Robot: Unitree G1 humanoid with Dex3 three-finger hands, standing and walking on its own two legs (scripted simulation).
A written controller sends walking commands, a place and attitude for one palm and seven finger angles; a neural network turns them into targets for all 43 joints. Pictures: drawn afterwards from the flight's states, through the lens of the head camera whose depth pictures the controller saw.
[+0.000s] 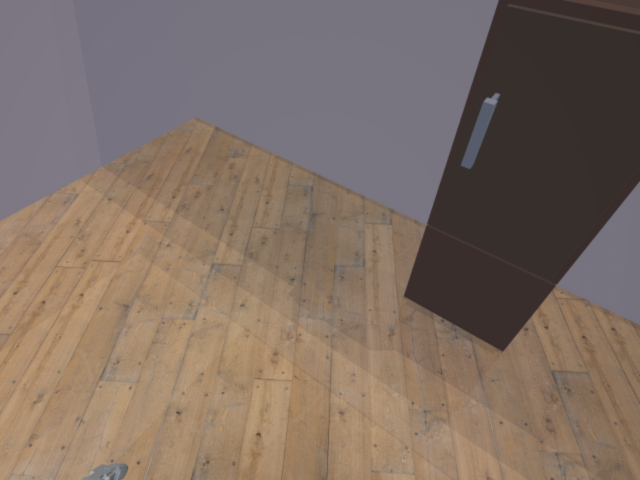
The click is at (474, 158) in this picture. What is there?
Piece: cupboard door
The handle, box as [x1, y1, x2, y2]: [461, 93, 499, 168]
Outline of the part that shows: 497,93 495,93 491,98 487,97 482,104 461,165 469,168 474,161 496,104 496,100 499,95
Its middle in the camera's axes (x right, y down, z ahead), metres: +0.37 -0.24 +0.88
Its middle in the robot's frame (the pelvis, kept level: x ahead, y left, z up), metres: +0.84 -0.32 +0.01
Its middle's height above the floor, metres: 0.78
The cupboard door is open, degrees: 0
